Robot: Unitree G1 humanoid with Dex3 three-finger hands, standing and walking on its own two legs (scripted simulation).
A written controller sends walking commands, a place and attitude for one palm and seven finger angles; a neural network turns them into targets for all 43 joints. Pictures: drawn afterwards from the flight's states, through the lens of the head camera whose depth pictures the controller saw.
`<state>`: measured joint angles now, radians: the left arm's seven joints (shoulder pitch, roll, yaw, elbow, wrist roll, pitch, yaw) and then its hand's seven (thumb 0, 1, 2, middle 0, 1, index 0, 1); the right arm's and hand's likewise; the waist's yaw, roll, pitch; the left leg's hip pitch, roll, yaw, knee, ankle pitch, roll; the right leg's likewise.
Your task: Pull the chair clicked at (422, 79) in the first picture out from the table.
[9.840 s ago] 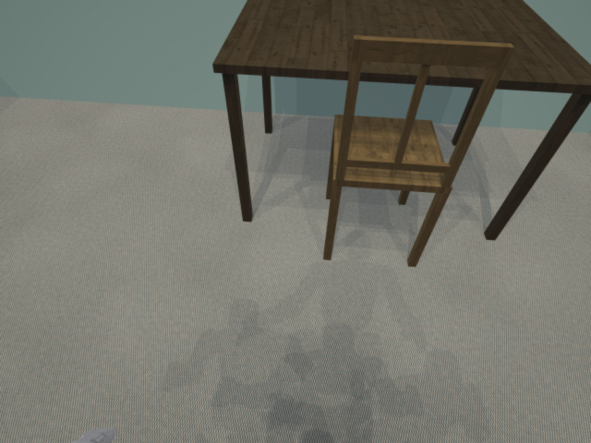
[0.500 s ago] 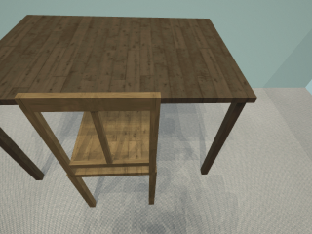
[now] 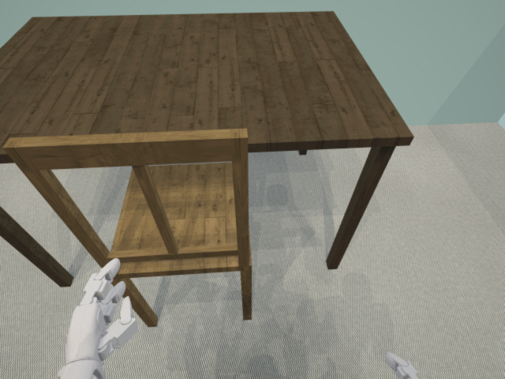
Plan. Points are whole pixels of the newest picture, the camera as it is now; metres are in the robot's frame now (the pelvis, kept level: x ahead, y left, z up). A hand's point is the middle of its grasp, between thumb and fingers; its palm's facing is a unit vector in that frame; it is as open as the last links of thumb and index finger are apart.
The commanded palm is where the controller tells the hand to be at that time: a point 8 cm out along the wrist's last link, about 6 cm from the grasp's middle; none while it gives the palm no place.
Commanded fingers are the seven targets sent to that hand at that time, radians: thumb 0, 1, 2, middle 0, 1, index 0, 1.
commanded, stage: raise the hand toward the chair's back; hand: left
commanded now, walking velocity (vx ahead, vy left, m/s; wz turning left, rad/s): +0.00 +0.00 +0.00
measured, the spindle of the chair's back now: (159, 214) +0.44 +0.21 -0.05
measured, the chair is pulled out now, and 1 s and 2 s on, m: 0.00 0.00 0.00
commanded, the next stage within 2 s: aim the fingers beside a spindle in 1.90 s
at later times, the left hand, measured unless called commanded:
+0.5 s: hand (144, 345) +0.19 +0.18 -0.04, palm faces +0.03 -1.00 -0.03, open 11.7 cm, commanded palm +0.15 +0.24 -0.03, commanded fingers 0.00 0.06 0.54 -0.12 -0.17 -0.12 -0.17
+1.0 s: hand (120, 332) +0.20 +0.21 -0.03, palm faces +0.10 -0.99 -0.02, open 15.8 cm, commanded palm +0.18 +0.26 -0.02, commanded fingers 0.00 -0.50 0.30 -0.06 -0.08 -0.06 -0.08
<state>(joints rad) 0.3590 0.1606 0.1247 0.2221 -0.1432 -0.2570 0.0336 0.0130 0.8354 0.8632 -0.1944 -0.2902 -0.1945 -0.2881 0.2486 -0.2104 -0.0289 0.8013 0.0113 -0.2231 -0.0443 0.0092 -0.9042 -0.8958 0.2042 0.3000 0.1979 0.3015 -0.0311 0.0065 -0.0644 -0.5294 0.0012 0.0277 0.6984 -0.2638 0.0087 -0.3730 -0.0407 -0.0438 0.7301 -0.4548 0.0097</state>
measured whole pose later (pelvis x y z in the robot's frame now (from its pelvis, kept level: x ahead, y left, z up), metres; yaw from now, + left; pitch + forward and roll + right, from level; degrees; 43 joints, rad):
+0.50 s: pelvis -0.04 -0.03 -0.08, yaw +0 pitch +14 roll -3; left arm 0.31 0.24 0.20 0.07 -0.29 -0.37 -0.28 0.01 0.28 0.63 -0.14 -0.21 -0.14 -0.20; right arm 0.19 -0.18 0.02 0.60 0.03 -0.20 -0.08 0.01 -0.90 -0.90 0.21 0.30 0.20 0.30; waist 0.02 0.05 -0.14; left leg -1.07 0.07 -0.08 1.22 -0.41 -0.03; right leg -0.87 0.03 -0.12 1.23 -0.62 -0.05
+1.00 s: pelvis -0.03 +0.01 -0.07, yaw -1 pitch +15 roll -4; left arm 0.35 0.22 0.18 0.01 -0.26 -0.42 -0.16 0.00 -0.30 0.38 -0.08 -0.11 -0.08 -0.11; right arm 0.18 -0.22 -0.01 0.57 0.01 -0.19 -0.06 0.01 -0.90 -0.90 0.20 0.30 0.20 0.30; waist 0.00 0.03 -0.15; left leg -1.03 0.05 -0.03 1.17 -0.41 0.02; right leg -0.83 0.00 -0.08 1.15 -0.59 0.01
